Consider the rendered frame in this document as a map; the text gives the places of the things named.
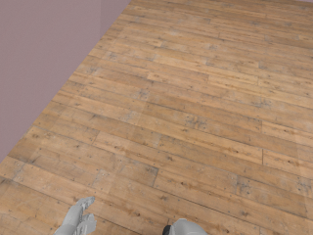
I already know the robot right thigh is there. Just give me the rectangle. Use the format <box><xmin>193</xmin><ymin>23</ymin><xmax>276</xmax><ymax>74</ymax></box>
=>
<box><xmin>169</xmin><ymin>220</ymin><xmax>208</xmax><ymax>235</ymax></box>

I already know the left robot forearm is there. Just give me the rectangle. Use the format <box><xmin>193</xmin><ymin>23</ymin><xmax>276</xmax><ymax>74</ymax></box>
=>
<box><xmin>53</xmin><ymin>224</ymin><xmax>77</xmax><ymax>235</ymax></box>

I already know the left robot hand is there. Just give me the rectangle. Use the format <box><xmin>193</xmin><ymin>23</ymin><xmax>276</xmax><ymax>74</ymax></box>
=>
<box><xmin>62</xmin><ymin>196</ymin><xmax>97</xmax><ymax>235</ymax></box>

